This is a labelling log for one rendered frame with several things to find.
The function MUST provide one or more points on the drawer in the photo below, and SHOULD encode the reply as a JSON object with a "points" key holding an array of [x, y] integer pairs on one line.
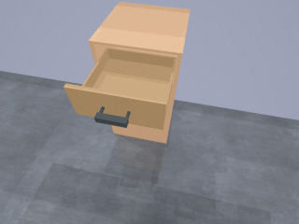
{"points": [[124, 80]]}

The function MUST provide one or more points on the cabinet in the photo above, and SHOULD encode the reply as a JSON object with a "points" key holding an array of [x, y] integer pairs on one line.
{"points": [[149, 29]]}

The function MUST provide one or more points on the handle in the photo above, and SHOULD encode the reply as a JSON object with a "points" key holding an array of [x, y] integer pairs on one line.
{"points": [[108, 119]]}

